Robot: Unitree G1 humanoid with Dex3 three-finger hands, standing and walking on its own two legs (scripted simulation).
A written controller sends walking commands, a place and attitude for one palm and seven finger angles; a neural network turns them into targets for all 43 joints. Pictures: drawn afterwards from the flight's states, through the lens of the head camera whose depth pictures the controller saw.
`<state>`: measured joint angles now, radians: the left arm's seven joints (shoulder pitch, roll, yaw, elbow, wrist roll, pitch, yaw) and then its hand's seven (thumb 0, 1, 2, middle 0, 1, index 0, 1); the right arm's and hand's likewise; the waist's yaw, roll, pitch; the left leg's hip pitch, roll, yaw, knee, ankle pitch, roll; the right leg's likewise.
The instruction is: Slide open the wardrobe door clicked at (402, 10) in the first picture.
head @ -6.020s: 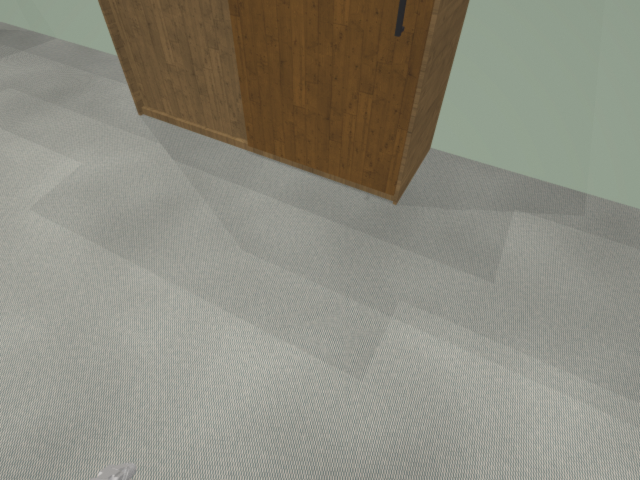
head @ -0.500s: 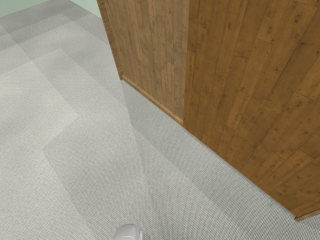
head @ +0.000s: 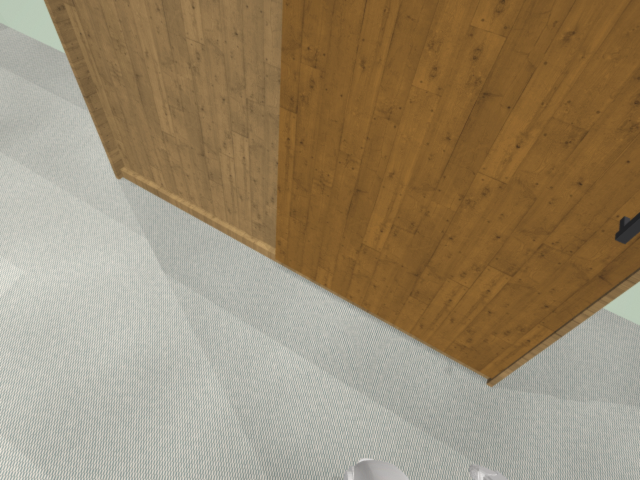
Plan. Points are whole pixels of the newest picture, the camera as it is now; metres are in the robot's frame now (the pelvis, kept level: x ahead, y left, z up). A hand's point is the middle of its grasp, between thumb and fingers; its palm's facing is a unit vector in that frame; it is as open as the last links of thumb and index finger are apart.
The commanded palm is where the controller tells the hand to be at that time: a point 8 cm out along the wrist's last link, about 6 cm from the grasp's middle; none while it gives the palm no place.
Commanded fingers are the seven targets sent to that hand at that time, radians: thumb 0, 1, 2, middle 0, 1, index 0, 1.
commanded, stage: turn to face it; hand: right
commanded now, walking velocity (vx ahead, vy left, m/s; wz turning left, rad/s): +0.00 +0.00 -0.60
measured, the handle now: out of the picture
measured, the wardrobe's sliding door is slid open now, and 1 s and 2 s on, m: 0.00 0.00 0.00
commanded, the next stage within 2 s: take the last steps up to it in 0.68 s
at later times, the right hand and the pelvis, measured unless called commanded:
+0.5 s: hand out of the picture -0.06 -0.28 -0.18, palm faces +0.33 +0.91 -0.26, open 7.4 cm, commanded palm none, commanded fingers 0.00 -0.90 -0.90 0.20 0.30 0.20 0.30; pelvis -0.03 -0.05 +0.00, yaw -16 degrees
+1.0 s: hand out of the picture -0.03 -0.20 -0.14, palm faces +0.42 +0.87 -0.25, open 7.4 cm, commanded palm none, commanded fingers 0.00 -0.90 -0.90 0.20 0.30 0.20 0.30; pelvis -0.02 +0.00 +0.01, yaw -23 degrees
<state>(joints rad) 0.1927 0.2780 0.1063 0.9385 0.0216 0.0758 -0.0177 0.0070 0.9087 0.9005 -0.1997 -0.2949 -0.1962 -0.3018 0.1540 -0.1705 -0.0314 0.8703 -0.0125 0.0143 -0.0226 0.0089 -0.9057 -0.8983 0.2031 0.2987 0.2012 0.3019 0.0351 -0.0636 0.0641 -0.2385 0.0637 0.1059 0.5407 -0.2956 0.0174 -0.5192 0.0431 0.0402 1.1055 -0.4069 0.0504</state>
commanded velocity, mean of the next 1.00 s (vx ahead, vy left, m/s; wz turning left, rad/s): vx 0.07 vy -0.01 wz -0.31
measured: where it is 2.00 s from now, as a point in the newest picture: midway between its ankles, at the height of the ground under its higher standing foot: outside the picture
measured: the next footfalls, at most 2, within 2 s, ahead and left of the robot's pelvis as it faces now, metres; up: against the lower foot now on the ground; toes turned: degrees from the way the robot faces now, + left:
right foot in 0.34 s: -0.03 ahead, -0.14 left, +0.00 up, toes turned -19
left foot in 0.88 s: +0.04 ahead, +0.07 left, +0.00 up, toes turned -17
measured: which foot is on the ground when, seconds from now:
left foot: down 0.00-0.36, up 0.38-0.86, down 0.88-1.00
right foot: up 0.00-0.32, down 0.34-0.88, up 0.90-1.00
